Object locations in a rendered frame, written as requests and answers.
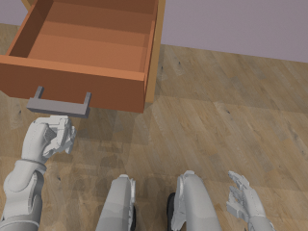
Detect robot right forearm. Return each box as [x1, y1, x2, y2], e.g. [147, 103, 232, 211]
[247, 216, 276, 231]

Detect robot left forearm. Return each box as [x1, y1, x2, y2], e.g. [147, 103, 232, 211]
[0, 159, 47, 231]

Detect left robot hand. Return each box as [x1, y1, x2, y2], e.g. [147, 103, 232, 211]
[21, 115, 77, 164]

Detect robot right foot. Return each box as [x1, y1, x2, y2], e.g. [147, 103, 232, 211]
[167, 192, 181, 231]

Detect handle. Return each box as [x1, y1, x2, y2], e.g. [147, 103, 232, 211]
[26, 86, 92, 119]

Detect right robot hand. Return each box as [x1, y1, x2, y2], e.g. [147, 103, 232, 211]
[226, 170, 267, 223]

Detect drawer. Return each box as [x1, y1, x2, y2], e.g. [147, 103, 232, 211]
[0, 0, 159, 114]

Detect left robot thigh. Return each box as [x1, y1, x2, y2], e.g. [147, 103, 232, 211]
[95, 177, 136, 231]

